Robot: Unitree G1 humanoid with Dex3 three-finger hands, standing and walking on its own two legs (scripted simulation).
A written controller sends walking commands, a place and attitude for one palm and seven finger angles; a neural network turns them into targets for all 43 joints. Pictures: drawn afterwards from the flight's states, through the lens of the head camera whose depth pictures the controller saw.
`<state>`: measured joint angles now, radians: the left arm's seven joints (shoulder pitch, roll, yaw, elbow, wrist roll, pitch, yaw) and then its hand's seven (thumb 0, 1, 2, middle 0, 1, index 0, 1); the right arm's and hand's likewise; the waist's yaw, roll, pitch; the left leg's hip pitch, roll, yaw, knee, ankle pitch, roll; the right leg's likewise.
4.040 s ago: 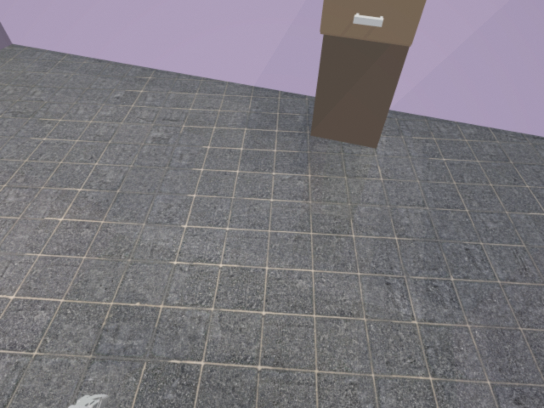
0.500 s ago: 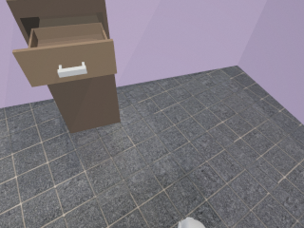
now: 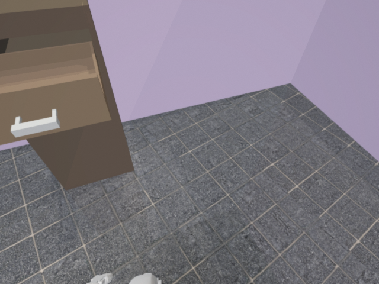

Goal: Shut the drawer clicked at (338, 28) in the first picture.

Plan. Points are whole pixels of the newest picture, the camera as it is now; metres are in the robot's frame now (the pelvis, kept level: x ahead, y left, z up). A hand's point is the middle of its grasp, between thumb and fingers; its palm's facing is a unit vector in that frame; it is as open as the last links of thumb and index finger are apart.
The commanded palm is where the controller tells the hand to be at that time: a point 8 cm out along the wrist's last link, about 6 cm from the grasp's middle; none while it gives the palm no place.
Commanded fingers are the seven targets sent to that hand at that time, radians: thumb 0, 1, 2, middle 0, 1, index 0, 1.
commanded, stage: turn to face it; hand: left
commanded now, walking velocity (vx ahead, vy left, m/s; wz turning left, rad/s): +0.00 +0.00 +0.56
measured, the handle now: (36, 121) +0.49 +0.42 +0.04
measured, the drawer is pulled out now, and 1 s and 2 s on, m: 0.30 0.30 0.30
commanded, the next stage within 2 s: take the last steps up to it in 0.62 s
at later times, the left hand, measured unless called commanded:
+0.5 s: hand out of the picture +0.05 +0.25 -0.16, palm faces +0.24 -0.93 -0.26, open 7.4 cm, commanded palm none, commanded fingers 0.00 0.90 0.90 -0.20 -0.30 -0.20 -0.30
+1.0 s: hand out of the picture -0.04 +0.16 -0.16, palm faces +0.43 -0.87 -0.21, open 7.3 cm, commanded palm none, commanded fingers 0.00 0.90 0.90 -0.20 -0.30 -0.20 -0.30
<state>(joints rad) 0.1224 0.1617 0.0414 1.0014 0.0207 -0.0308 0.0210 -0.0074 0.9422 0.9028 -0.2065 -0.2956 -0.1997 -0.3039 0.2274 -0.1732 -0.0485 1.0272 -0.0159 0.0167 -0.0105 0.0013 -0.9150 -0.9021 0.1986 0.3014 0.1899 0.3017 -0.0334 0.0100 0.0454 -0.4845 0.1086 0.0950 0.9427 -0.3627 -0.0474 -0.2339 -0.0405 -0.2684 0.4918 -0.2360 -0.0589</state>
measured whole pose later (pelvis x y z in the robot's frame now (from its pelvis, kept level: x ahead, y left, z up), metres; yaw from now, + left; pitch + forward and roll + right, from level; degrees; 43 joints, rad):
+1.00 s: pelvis +0.03 -0.01 +0.01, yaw +21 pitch -1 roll +1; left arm 0.33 0.18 0.04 1.04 0.03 -0.03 0.01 0.01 0.91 0.90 -0.21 -0.30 -0.20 -0.30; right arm 0.22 -0.21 -0.06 1.03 -0.02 0.05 0.02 0.01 -0.91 -0.90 0.20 0.30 0.19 0.30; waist 0.05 -0.01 0.02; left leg -0.31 0.05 0.06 0.75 -0.43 -0.02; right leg -0.17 -0.10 -0.17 0.43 -0.24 0.00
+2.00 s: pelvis +0.26 +0.09 +0.01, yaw +21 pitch -2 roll -1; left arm 0.33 0.16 0.04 1.12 0.02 -0.04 0.01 0.00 0.92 0.90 -0.20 -0.30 -0.20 -0.30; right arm 0.17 -0.17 -0.04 1.04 -0.02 -0.02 0.00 0.00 -0.92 -0.90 0.20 0.30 0.19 0.30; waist 0.04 0.00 0.03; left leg -0.34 0.08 0.10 0.60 -0.24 -0.04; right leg -0.13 -0.01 -0.16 0.42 -0.25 -0.02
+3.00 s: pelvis +0.23 +0.08 +0.00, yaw +19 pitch +0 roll +0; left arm 0.29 0.17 0.04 1.13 0.01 0.03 0.03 0.01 0.91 0.90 -0.20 -0.30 -0.20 -0.30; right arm 0.23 -0.16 -0.03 1.09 -0.01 0.00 -0.03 0.00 -0.91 -0.90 0.20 0.30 0.19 0.30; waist 0.04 -0.03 0.05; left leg -0.17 0.02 0.06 0.48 -0.30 0.00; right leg -0.23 -0.08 -0.06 0.50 -0.26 0.04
